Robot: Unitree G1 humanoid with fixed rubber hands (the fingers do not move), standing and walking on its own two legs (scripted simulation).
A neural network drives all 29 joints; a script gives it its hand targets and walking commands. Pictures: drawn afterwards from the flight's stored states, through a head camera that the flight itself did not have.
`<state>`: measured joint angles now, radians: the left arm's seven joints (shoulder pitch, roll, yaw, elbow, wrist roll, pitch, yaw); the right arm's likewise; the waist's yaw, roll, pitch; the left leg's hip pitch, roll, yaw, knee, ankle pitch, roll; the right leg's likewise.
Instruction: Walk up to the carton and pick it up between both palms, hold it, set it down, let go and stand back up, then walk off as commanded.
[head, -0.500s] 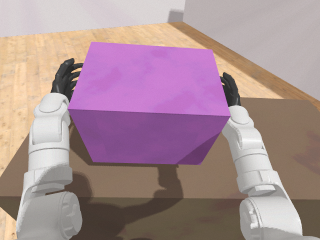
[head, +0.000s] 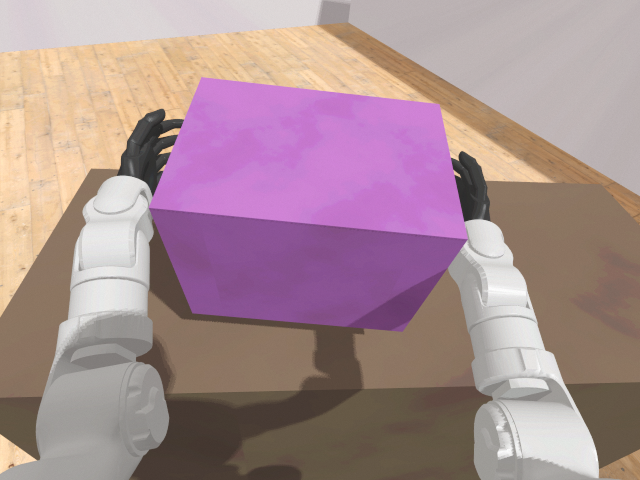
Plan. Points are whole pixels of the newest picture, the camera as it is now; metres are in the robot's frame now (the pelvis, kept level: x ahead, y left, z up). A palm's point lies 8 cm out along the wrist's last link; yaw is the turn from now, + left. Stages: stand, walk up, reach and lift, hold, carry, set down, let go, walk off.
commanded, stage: set down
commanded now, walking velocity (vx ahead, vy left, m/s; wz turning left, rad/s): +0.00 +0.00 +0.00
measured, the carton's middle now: (309, 214) +0.43 -0.03 +0.13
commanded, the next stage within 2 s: none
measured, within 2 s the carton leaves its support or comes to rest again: neither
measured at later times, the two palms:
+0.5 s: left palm (157, 184) +0.44 +0.16 +0.17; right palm (468, 231) +0.37 -0.23 +0.14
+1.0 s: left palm (171, 184) +0.46 +0.15 +0.15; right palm (467, 242) +0.37 -0.23 +0.12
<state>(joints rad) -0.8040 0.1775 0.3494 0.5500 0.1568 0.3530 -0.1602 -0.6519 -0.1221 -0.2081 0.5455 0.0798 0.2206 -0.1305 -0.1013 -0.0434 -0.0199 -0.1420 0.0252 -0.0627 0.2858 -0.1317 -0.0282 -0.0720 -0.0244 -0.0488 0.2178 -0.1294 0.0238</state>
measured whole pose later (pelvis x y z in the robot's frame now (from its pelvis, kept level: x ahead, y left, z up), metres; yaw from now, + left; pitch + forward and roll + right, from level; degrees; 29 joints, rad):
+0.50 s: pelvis +0.01 +0.00 +0.00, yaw +0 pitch +0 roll -1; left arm -0.85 0.19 0.35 0.73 0.16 0.24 -0.17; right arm -0.63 -0.07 -0.28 0.57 -0.01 0.18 -0.12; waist -0.11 -0.05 -0.01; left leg -0.14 0.02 -0.06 0.28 -0.14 -0.03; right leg -0.07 -0.03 -0.05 0.21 -0.13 0.03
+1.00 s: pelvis +0.01 +0.00 +0.00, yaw +0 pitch +0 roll -1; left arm -0.89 0.21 0.35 0.87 0.15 0.16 -0.18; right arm -0.60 -0.03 -0.33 0.59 -0.06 0.13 -0.12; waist -0.13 -0.05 0.00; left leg -0.14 0.02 -0.06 0.28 -0.15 -0.02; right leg -0.07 -0.03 -0.05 0.21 -0.14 0.03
